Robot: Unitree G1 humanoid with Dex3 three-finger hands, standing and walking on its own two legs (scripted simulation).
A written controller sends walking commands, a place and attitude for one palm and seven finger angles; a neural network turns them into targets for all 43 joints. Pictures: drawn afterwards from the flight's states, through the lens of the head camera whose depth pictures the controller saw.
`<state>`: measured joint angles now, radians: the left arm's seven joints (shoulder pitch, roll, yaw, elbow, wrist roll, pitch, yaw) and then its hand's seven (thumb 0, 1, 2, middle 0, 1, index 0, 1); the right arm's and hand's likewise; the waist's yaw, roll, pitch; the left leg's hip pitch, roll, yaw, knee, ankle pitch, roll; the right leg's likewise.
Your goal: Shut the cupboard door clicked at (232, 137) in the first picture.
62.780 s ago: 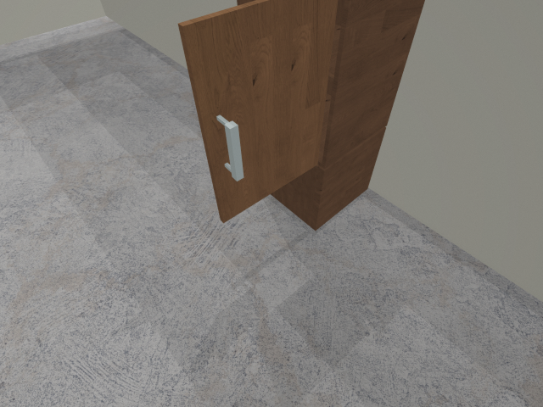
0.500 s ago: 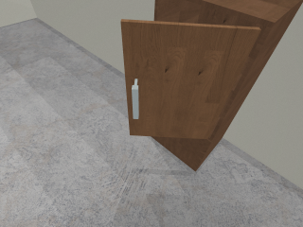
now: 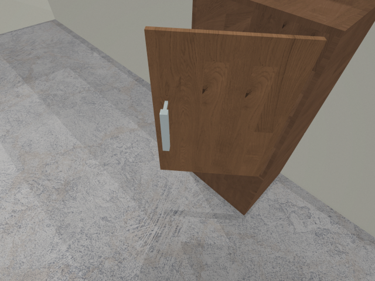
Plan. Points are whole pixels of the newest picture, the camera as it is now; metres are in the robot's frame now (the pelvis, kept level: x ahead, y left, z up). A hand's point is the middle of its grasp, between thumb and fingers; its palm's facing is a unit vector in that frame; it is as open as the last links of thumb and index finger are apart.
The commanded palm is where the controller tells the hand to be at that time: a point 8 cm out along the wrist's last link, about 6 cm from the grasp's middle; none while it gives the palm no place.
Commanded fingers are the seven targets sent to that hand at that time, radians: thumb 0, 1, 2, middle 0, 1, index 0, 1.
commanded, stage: come to a stop and stand still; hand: left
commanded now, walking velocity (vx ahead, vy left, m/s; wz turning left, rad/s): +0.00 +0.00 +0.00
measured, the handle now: (166, 126) +0.57 +0.10 -0.05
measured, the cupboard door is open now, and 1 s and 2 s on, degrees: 41 41 41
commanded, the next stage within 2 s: look again from close up in 0.52 s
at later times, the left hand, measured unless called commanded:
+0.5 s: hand out of the picture +0.13 +0.22 -0.16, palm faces -0.05 -0.95 -0.32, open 7.4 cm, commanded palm none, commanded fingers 0.00 0.90 0.90 -0.20 -0.30 -0.20 -0.30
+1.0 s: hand out of the picture +0.09 +0.22 -0.16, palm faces -0.04 -0.95 -0.30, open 7.4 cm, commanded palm none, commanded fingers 0.00 0.90 0.90 -0.20 -0.30 -0.20 -0.30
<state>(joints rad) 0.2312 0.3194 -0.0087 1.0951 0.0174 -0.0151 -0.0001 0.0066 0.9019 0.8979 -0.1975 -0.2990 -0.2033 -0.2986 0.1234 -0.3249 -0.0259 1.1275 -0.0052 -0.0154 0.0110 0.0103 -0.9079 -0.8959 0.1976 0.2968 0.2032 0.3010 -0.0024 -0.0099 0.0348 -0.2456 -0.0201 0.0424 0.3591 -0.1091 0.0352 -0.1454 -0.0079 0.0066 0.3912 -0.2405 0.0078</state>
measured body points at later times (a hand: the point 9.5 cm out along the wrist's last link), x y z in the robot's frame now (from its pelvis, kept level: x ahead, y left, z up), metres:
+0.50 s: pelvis +0.04 -0.01 +0.00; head +0.06 -0.01 +0.45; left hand +0.13 +0.27 -0.13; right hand +0.13 -0.30 -0.13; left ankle +0.05 +0.10 -0.74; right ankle -0.02 -0.13 -0.74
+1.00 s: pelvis +0.04 -0.02 +0.00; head +0.06 -0.01 +0.45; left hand +0.09 +0.26 -0.14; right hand +0.12 -0.30 -0.13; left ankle +0.05 +0.10 -0.74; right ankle -0.02 -0.13 -0.74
